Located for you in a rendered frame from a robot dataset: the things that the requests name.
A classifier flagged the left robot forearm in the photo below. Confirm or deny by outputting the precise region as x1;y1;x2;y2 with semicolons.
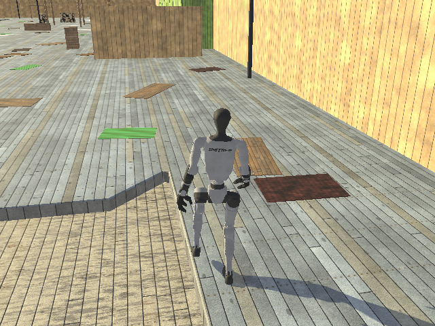
179;165;194;196

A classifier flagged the right robot forearm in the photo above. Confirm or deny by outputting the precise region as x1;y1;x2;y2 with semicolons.
242;165;251;183

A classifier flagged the right robot thigh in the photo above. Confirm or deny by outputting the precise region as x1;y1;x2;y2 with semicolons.
222;190;240;238

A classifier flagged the robot left hand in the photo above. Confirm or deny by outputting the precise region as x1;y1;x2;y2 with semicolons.
176;194;192;213

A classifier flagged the robot right hand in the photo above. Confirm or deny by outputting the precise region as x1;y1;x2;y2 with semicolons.
233;177;249;189

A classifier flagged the robot left upper arm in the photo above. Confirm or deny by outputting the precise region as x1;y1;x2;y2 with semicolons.
188;137;207;175

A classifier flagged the robot left foot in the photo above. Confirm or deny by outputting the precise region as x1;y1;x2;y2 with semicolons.
191;245;201;257

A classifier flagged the robot right upper arm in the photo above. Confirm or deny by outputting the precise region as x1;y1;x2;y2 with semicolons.
234;138;249;175

